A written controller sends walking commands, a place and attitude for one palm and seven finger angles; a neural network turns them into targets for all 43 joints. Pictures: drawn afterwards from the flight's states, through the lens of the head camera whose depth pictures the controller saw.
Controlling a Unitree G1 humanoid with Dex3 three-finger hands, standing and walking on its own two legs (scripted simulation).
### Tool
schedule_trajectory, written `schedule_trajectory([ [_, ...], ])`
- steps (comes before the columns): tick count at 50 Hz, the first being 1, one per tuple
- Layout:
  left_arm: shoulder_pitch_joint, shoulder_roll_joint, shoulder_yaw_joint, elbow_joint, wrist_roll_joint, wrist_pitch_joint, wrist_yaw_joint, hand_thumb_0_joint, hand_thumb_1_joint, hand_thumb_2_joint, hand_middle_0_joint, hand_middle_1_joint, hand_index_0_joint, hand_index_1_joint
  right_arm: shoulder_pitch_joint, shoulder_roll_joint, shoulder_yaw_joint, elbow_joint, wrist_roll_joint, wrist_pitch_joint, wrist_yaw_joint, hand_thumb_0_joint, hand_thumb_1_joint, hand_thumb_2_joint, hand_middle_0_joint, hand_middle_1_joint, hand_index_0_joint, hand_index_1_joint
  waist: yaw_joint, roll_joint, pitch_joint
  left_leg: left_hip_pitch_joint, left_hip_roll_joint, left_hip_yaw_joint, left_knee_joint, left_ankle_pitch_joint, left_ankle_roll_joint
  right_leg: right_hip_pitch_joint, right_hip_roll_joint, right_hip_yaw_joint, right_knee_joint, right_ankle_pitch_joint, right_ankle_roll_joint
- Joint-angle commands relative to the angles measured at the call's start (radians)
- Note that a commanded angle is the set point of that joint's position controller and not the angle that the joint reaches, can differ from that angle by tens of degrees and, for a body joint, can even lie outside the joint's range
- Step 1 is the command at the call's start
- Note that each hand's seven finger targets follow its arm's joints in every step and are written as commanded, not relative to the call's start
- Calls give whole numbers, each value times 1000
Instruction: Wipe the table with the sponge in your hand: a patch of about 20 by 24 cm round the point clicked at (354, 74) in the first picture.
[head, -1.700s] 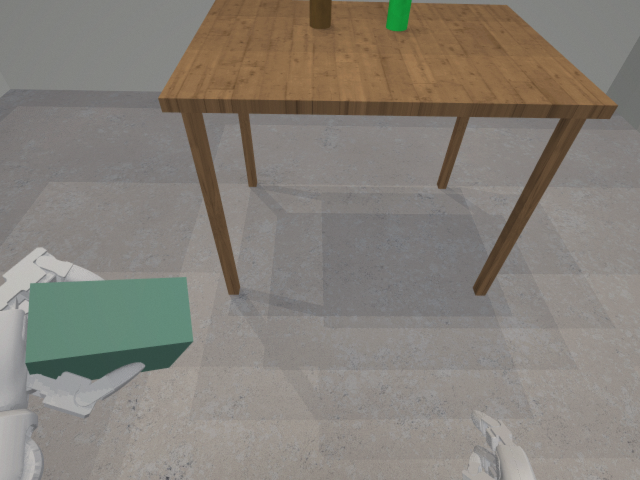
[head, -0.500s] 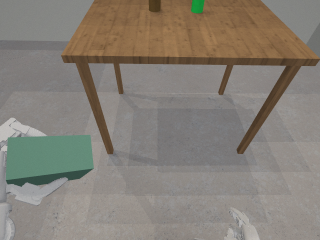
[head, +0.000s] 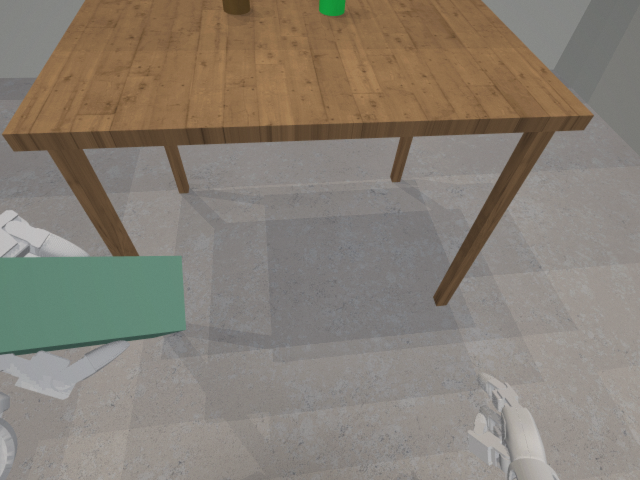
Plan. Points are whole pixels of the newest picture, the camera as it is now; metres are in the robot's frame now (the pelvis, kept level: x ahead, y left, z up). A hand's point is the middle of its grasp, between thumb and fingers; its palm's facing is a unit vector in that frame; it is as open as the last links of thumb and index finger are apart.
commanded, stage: turn to face it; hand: left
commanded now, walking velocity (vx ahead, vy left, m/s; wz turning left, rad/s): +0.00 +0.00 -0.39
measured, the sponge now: (119, 304) +0.23 +0.21 +0.16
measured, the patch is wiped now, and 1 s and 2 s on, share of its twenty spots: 0.00 0.00 0.00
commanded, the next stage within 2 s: take the last steps up to it in 0.22 s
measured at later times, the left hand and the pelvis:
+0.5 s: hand (222, 288) +0.25 +0.12 +0.18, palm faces +0.16 -0.81 -0.57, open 10.4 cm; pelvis -0.01 -0.06 +0.01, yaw -10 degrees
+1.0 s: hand (239, 272) +0.26 +0.11 +0.18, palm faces +0.29 -0.84 -0.45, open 10.4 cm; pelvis +0.02 -0.09 +0.00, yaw -9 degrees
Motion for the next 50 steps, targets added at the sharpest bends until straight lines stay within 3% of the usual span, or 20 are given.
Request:
schedule_trajectory([
  [1,-22,143,90,-206,-9,-73,6,0,100,1300,-1200,-1600,-1200,-1600,2,-91,-33,-144,-14,-63,16,0,-900,-900,200,300,200,300,-8,332,-148,250,429,-379,-205,614,193,-197,-43,47,326,-188,66],
  [3,-36,114,57,-242,-10,-62,-1,0,100,1300,-1200,-1600,-1200,-1600,12,-116,-46,-135,-1,-74,35,0,-900,-900,200,300,200,300,-9,320,-160,282,358,-171,-143,662,139,-189,-48,-4,258,-86,69],
  [5,-40,113,60,-255,-11,-44,1,0,100,1300,-1200,-1600,-1200,-1600,20,-118,-45,-143,2,-91,43,0,-900,-900,200,300,200,300,-17,351,-156,232,315,-77,-147,611,94,-111,-35,-66,178,-33,74],
  [12,8,143,112,-213,-24,-38,7,0,100,1300,-1200,-1600,-1200,-1600,39,-115,-44,-136,12,-121,42,0,-900,-900,200,300,200,300,-23,325,-176,161,276,-8,-21,416,32,115,-10,-132,-168,135,74],
  [13,9,162,127,-205,-20,-42,8,0,100,1300,-1200,-1600,-1200,-1600,37,-104,-43,-138,16,-118,42,0,-900,-900,200,300,200,300,-20,234,-192,120,238,16,78,326,12,180,-58,-86,-235,330,60],
  [14,0,196,149,-204,-13,-48,14,0,100,1300,-1200,-1600,-1200,-1600,35,-73,-34,-148,18,-111,39,0,-900,-900,200,300,200,300,-32,18,-206,-17,141,54,241,76,-28,265,-200,98,-242,750,-3],
  [15,50,200,175,-148,-24,-30,19,0,100,1300,-1200,-1600,-1200,-1600,3,-63,-30,-159,20,-106,34,0,-900,-900,200,300,200,300,-11,-201,-221,-194,17,-9,420,-358,-57,297,-322,304,-243,1039,-93],
  [16,58,216,183,-187,-33,-23,20,0,100,1300,-1200,-1600,-1200,-1600,-10,-78,-39,-140,19,-98,31,0,-900,-900,200,300,200,300,-11,-201,-238,-220,28,-113,540,-360,-45,303,-360,307,-235,1054,-114],
  [18,129,207,207,-208,-30,-35,32,0,100,1300,-1200,-1600,-1200,-1600,-13,-48,-7,-107,8,-73,29,0,-900,-900,200,300,200,300,-32,-81,-268,-296,32,-153,611,-271,-47,388,-332,235,-208,942,-134],
  [21,148,185,199,-173,-19,-48,37,0,100,1300,-1200,-1600,-1200,-1600,-40,-63,-9,-88,1,-45,15,0,-900,-900,200,300,200,300,-39,-51,-248,-235,27,-122,460,-182,-39,316,-279,150,-252,777,-114],
  [29,39,146,108,-140,-10,-52,39,0,100,1300,-1200,-1600,-1200,-1600,-4,-97,-34,-88,-3,-59,-5,0,-900,-900,200,300,200,300,-18,-31,-156,-98,5,-65,94,-172,14,198,-310,267,-397,85,-146],
  [33,-49,147,74,-157,-6,-56,41,0,100,1300,-1200,-1600,-1200,-1600,23,-100,-35,-92,-1,-67,-17,0,-900,-900,200,300,200,300,-35,49,-123,110,6,-55,-135,-113,39,86,-250,228,-323,-66,-88],
  [34,-79,137,59,-169,-5,-59,38,0,100,1300,-1200,-1600,-1200,-1600,21,-111,-38,-98,-1,-70,-23,0,-900,-900,200,300,200,300,-39,121,-96,155,50,-118,-196,-159,69,11,-197,198,-258,-106,-56],
  [36,-112,144,72,-166,1,-75,38,0,100,1300,-1200,-1600,-1200,-1600,20,-119,-30,-88,-2,-74,-27,0,-900,-900,200,300,200,300,-34,381,-57,224,267,-445,-321,-250,181,-189,-33,-5,27,-183,17],
  [37,-96,137,59,-102,13,-64,34,0,100,1300,-1200,-1600,-1200,-1600,12,-103,-24,-79,-2,-80,-26,0,-900,-900,200,300,200,300,-42,389,-11,101,336,-541,-402,-394,230,-185,-33,-20,213,-193,25],
  [40,-147,138,49,-145,19,-60,26,0,100,1300,-1200,-1600,-1200,-1600,7,-102,-33,-75,2,-107,-21,0,-900,-900,200,300,200,300,-28,265,4,74,280,-390,-349,-312,216,-170,-67,-34,218,-115,40],
  [45,-86,104,38,-122,6,-41,24,0,100,1300,-1200,-1600,-1200,-1600,13,-109,-27,-61,-2,-118,-17,0,-900,-900,200,300,200,300,-23,246,-83,21,175,-173,-162,-121,123,133,-26,-142,-155,1,47],
  [46,-95,107,40,-99,7,-38,24,0,100,1300,-1200,-1600,-1200,-1600,1,-104,-28,-59,-2,-113,-18,0,-900,-900,200,300,200,300,-18,175,-80,-65,144,-134,-59,-161,99,221,-61,-81,-235,24,29],
  [48,-123,160,84,-55,1,-30,29,0,100,1300,-1200,-1600,-1200,-1600,-20,-78,-30,-72,5,-105,-9,0,-900,-900,200,300,200,300,-2,-272,-65,-369,-36,-37,430,-318,14,309,-407,546,-457,-78,-148],
  [50,-167,176,96,-89,-6,-52,20,0,100,1300,-1200,-1600,-1200,-1600,-47,-97,-35,-51,1,-100,2,0,-900,-900,200,300,200,300,-18,-80,-24,-417,24,-199,635,-226,-4,248,-457,590,-486,-40,-202],
])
